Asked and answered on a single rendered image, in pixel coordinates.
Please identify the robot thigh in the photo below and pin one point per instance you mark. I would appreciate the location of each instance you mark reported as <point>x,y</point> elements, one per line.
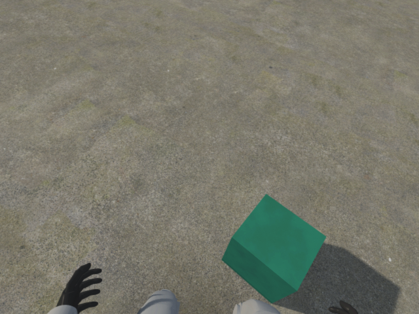
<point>161,302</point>
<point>253,306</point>

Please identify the robot left hand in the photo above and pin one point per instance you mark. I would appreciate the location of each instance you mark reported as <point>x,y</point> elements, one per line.
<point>72,294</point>

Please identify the right robot thigh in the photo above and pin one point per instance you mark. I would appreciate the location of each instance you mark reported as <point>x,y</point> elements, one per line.
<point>253,306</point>

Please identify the robot right hand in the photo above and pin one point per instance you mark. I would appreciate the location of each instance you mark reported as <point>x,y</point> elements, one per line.
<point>346,309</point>

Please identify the left robot thigh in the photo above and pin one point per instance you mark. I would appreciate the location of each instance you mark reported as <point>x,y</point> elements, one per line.
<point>161,302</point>

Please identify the carton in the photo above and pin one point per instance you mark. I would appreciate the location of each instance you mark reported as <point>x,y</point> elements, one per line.
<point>273,250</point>

